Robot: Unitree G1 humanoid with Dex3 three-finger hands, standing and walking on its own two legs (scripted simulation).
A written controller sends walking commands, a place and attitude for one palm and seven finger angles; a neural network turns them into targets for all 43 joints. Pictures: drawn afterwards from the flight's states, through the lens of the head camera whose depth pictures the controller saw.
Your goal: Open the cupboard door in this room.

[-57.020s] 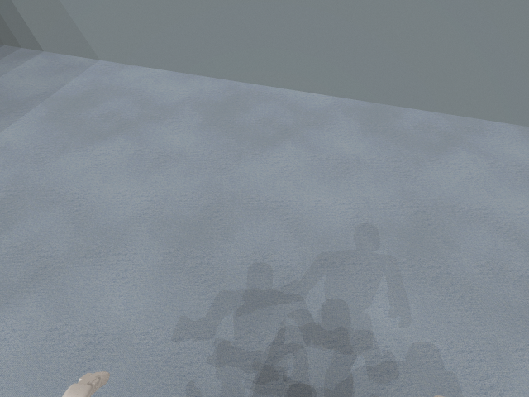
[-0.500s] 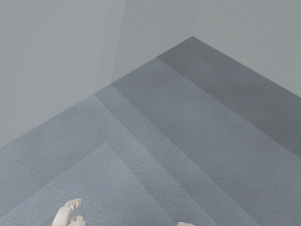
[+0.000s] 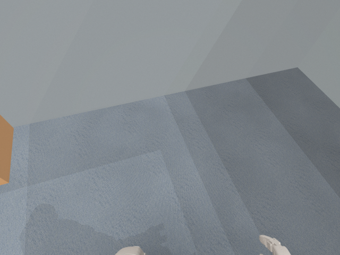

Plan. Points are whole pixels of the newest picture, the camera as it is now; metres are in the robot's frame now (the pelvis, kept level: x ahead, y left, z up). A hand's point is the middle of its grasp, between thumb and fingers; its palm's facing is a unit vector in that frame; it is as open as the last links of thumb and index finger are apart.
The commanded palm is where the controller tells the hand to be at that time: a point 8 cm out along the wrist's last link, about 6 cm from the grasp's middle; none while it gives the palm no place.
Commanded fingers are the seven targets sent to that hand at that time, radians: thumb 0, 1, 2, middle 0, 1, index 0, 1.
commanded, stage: turn to face it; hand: left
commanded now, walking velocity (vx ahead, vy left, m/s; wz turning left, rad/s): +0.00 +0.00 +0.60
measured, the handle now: out of the picture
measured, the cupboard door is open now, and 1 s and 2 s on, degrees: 44 44 44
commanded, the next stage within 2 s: take the last steps up to it in 1.76 s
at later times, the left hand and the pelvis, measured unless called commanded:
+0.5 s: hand out of the picture +0.11 +0.20 -0.13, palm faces +0.25 -0.93 -0.26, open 7.4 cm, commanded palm none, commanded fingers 0.00 0.90 0.90 -0.20 -0.30 -0.20 -0.30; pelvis +0.03 -0.03 +0.01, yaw +16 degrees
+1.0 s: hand out of the picture -0.07 +0.18 -0.18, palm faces +0.59 -0.77 -0.25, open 7.3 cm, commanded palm none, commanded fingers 0.00 0.90 0.90 -0.20 -0.30 -0.20 -0.30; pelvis +0.04 +0.00 +0.00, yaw +35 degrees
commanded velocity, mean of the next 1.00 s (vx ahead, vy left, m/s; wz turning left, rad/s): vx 0.00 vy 0.00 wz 0.60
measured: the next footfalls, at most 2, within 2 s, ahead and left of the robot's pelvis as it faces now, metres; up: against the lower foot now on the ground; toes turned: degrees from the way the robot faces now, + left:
right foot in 0.50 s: +0.08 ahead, -0.14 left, +0.00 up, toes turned +16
left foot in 0.96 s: +0.03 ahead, +0.10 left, +0.00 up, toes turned +39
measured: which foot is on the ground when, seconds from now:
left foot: down 0.00-0.50, up 0.52-0.94, down 0.96-1.00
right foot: up 0.00-0.48, down 0.50-0.96, up 0.98-1.00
